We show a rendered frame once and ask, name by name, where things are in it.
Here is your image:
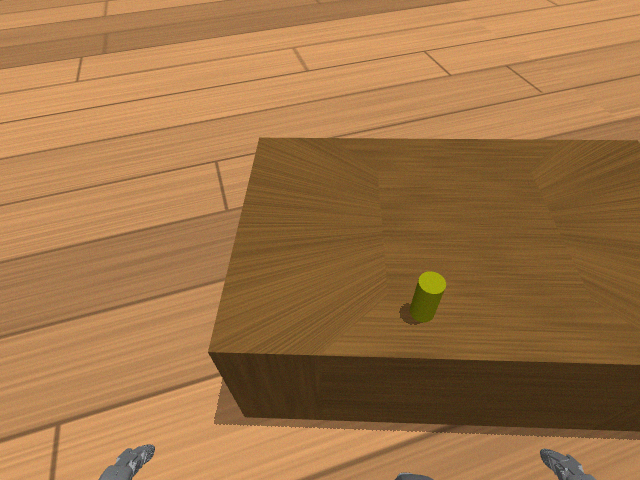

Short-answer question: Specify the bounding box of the right robot hand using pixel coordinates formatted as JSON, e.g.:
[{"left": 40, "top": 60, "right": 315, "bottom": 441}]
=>
[{"left": 540, "top": 449, "right": 596, "bottom": 480}]

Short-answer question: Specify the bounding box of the can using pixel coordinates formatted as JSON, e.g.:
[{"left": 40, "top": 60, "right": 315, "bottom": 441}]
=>
[{"left": 410, "top": 271, "right": 446, "bottom": 323}]

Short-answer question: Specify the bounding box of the left robot hand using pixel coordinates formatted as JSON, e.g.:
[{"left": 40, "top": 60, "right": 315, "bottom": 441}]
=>
[{"left": 98, "top": 444, "right": 155, "bottom": 480}]

